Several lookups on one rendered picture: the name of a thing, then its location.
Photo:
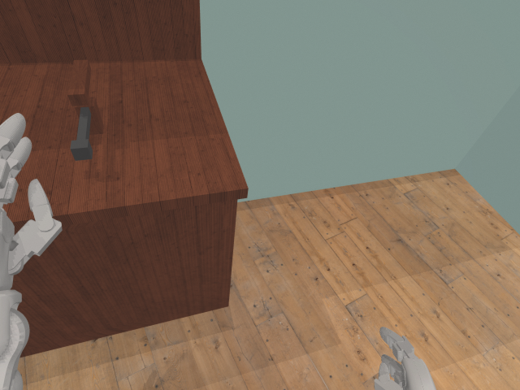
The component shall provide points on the left robot forearm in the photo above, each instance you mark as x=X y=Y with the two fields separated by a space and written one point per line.
x=14 y=334

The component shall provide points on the tap lever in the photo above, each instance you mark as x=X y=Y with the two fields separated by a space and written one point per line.
x=81 y=148

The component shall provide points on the robot right hand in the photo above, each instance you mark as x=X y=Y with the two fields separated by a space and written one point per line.
x=411 y=374

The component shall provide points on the robot left hand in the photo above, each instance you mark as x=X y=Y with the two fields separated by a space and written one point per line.
x=35 y=236

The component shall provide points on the counter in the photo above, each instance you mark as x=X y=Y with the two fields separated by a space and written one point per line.
x=148 y=223

